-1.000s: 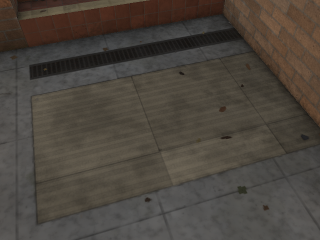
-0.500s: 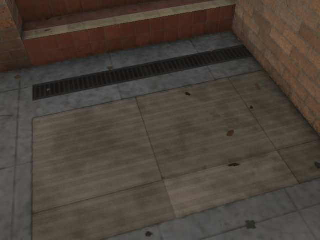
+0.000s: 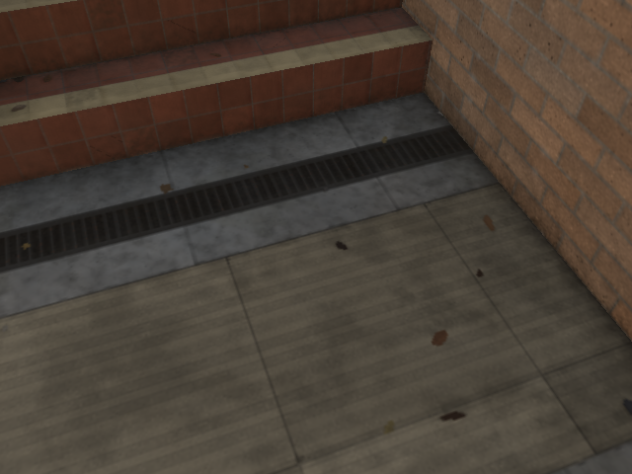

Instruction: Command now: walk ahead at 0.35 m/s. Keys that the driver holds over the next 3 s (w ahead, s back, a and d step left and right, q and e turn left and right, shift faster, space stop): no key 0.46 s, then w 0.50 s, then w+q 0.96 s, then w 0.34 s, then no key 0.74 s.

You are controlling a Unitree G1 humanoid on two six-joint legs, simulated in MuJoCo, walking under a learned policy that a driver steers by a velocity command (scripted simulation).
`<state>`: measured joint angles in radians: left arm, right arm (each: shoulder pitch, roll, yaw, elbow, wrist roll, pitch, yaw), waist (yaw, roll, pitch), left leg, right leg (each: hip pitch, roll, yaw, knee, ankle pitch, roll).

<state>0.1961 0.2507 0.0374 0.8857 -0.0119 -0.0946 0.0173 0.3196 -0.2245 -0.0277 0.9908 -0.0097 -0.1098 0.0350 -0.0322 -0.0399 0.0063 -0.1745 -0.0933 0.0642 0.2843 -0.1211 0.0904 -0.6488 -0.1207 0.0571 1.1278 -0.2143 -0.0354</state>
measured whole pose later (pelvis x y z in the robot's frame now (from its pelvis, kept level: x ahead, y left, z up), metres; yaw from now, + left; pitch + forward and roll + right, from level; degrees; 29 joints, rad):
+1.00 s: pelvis +0.28 -0.09 -0.01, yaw +1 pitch +2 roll +0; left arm 0.17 0.23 0.06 0.95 -0.01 -0.10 -0.01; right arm 0.37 -0.24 -0.06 1.05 0.03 -0.10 -0.01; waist -0.03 0.03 -0.01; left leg -0.40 0.06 -0.02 1.09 -0.38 0.04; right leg -0.28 0.02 -0.06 0.48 -0.24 -0.05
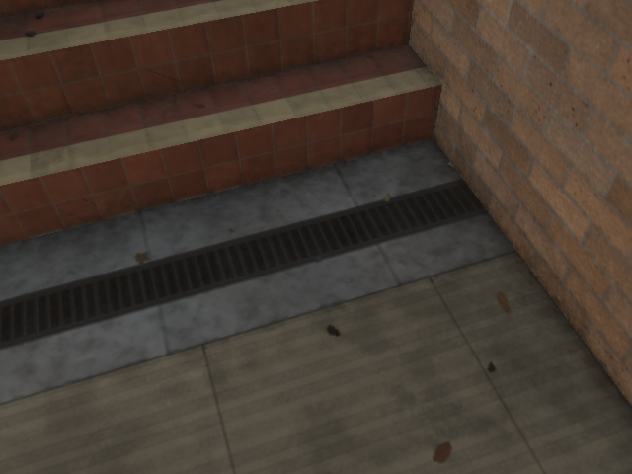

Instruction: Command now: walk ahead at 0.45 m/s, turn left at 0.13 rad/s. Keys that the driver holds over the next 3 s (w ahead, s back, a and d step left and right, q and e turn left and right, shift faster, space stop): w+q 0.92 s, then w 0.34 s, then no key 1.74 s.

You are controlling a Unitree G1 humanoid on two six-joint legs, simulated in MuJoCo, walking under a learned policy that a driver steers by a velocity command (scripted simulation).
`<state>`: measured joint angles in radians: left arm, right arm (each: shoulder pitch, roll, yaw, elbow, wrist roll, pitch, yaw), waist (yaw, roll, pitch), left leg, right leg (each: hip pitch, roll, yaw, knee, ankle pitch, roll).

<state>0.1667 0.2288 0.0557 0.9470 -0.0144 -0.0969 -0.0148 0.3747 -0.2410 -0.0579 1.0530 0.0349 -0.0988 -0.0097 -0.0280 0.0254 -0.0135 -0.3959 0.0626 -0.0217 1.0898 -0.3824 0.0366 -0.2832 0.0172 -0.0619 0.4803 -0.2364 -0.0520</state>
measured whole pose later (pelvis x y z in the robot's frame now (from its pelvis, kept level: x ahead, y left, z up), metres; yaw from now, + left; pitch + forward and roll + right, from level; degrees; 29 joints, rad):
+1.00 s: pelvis +0.54 +0.12 -0.01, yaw +31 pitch +2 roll -1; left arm 0.07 0.25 0.05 0.75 0.00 -0.14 -0.01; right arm 0.36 -0.28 -0.07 0.80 0.03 -0.05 -0.02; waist -0.04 0.03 0.00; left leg -0.31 -0.09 -0.16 1.07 -0.47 0.04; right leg -0.41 0.04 0.00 0.51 -0.15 -0.03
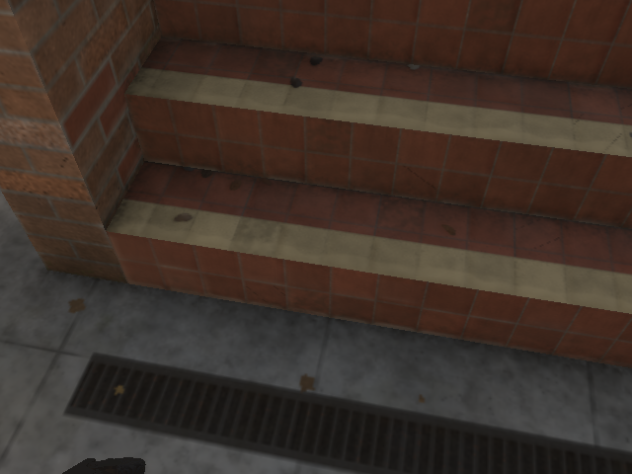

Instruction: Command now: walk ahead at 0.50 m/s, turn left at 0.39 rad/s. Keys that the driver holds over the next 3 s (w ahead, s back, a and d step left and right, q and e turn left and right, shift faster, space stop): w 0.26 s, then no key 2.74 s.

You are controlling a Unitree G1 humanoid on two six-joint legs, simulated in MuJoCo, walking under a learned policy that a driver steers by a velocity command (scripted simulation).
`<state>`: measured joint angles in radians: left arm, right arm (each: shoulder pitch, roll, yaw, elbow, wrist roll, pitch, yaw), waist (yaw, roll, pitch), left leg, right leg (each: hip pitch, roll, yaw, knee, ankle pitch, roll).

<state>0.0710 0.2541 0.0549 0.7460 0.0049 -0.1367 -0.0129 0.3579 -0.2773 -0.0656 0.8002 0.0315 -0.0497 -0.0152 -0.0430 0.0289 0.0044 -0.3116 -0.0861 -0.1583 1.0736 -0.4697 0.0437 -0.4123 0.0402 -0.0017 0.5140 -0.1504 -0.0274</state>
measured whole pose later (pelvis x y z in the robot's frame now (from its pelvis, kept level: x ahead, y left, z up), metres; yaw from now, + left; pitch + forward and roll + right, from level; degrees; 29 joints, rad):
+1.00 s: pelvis +0.32 +0.04 +0.01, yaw +4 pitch -1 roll +0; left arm 0.13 0.26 0.00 0.89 0.02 -0.03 0.01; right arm 0.14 -0.25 0.00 0.89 -0.02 -0.02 -0.03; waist 0.00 0.00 0.02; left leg -0.24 -0.01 0.02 0.51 -0.26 0.01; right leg -0.26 -0.03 0.02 0.53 -0.26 0.02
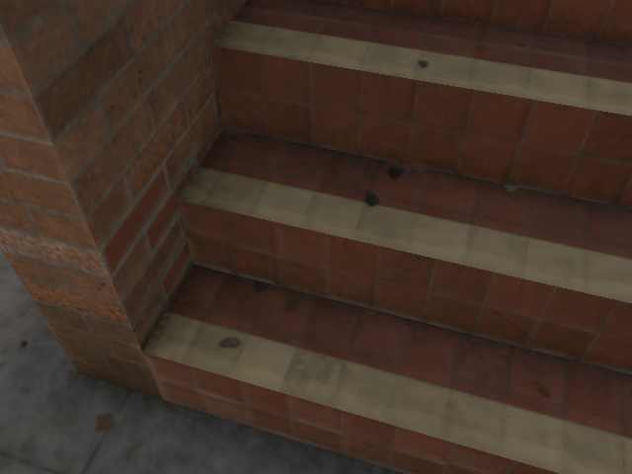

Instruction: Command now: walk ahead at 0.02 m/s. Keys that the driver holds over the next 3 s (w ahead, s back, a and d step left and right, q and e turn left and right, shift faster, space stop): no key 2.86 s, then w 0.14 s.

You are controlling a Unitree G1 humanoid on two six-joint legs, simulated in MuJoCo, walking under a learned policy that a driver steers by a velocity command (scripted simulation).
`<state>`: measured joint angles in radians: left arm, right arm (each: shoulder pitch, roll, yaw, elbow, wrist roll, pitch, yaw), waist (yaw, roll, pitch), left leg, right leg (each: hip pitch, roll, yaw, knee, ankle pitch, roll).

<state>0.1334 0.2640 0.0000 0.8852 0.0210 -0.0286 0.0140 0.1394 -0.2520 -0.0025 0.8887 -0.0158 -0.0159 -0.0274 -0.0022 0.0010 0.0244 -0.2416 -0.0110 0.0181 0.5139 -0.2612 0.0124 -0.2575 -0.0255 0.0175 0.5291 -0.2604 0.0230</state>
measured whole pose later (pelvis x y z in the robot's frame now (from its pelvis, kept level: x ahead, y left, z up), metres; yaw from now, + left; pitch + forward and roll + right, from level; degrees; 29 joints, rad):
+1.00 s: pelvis +0.00 -0.01 +0.00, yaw +0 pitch -1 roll +0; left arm 0.18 0.26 -0.02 1.03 0.02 -0.02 0.03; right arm 0.15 -0.24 0.02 1.08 -0.01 -0.01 -0.05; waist -0.01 -0.01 0.03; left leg -0.23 0.02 0.00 0.50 -0.26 -0.01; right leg -0.23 0.00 0.01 0.49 -0.24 0.00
